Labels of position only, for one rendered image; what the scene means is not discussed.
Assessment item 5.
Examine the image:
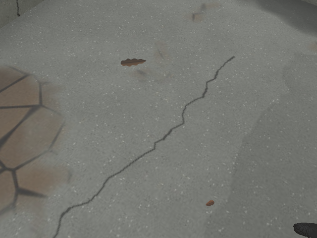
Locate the robot right hand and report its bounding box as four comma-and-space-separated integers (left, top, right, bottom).
293, 222, 317, 238

